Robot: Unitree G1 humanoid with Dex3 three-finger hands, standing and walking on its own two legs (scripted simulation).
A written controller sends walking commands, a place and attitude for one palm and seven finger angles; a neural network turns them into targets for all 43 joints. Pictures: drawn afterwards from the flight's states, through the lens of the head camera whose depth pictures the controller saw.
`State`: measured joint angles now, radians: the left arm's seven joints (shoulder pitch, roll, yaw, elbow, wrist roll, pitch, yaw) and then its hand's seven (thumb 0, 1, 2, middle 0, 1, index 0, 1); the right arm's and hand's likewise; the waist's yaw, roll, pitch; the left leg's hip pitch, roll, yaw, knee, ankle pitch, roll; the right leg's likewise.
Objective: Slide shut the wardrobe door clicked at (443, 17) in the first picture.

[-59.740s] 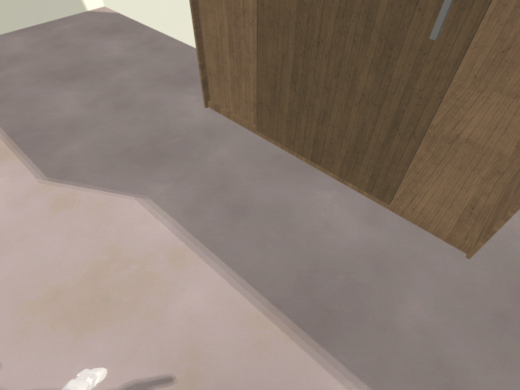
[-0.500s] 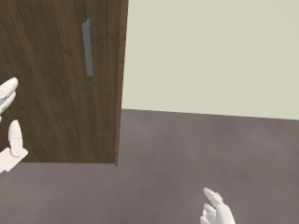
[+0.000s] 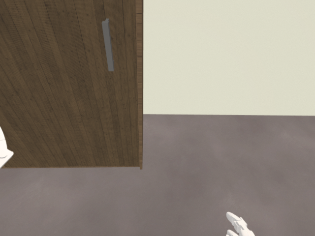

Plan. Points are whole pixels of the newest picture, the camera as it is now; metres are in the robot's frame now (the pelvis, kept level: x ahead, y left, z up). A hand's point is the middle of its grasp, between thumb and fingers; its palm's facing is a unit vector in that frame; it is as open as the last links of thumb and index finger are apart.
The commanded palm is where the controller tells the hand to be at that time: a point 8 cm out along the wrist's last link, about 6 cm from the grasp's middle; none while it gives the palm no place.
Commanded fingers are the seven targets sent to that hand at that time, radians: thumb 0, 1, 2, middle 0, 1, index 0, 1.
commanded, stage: stop stepping back and stand still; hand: left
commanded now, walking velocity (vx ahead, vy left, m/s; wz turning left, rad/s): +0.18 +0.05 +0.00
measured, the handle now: (109, 45) +0.70 +0.20 +0.17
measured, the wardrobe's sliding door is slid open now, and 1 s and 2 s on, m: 0.00 0.00 0.00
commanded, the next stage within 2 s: let the arm hang, fingers relaxed in 0.14 s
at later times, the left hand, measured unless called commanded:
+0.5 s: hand out of the picture +0.10 +0.17 -0.15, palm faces +0.00 -0.98 -0.18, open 7.4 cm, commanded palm none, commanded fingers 0.00 0.90 0.90 -0.20 -0.30 -0.20 -0.30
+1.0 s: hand out of the picture +0.01 +0.23 -0.15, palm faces +0.09 -0.97 -0.24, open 7.4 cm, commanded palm none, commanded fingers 0.00 0.90 0.90 -0.20 -0.30 -0.20 -0.30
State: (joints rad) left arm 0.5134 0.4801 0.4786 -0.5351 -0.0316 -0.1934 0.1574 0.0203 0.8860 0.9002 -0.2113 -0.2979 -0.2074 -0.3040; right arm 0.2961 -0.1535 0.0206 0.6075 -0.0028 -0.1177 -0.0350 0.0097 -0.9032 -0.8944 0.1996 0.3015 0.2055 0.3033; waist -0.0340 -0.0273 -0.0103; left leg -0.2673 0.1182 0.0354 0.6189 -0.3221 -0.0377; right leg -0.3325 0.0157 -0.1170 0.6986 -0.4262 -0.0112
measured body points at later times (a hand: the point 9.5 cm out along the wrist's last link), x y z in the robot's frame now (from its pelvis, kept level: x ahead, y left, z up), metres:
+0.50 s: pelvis +0.00 +0.00 -0.01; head +0.02 -0.01 +0.44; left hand +0.10 +0.22 -0.13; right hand +0.12 -0.24 -0.14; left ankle +0.01 +0.14 -0.72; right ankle +0.04 -0.09 -0.73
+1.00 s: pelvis +0.01 +0.03 +0.02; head +0.01 +0.02 +0.47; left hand +0.01 +0.28 -0.14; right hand +0.05 -0.20 -0.14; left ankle -0.01 +0.11 -0.73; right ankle +0.04 -0.09 -0.73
